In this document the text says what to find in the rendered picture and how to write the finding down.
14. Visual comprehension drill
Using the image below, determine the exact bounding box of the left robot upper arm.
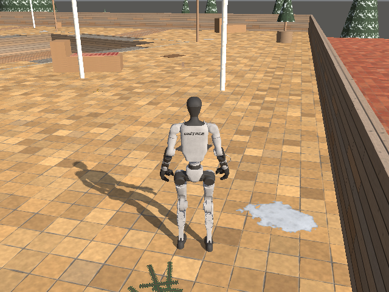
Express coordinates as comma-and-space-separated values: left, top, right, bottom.
166, 123, 182, 156

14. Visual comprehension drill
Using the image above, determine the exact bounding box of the right robot upper arm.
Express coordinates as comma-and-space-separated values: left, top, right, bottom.
207, 123, 223, 156

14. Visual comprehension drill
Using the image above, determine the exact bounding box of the robot left forearm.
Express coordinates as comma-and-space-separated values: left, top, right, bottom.
161, 148, 172, 171

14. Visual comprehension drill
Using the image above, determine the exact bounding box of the right robot hand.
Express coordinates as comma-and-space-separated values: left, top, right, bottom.
216, 167, 229, 180

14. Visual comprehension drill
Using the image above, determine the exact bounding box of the left robot hand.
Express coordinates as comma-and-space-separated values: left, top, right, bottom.
160, 169, 174, 182

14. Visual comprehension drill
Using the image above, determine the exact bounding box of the right robot thigh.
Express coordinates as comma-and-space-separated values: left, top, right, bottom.
203, 170, 215, 213

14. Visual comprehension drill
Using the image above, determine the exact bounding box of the humanoid robot torso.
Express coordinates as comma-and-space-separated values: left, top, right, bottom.
180, 121, 208, 183

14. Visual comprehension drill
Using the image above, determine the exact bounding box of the robot right forearm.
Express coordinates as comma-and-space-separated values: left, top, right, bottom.
217, 147, 228, 170

